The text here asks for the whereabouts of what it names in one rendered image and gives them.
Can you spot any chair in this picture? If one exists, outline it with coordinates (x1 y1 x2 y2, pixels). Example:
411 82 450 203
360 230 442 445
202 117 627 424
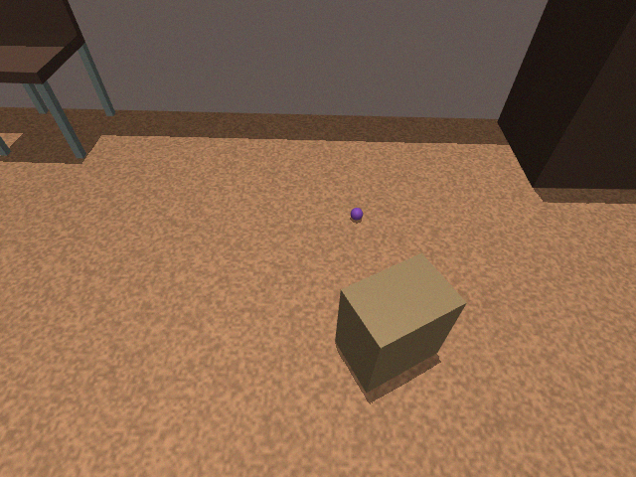
0 0 115 158

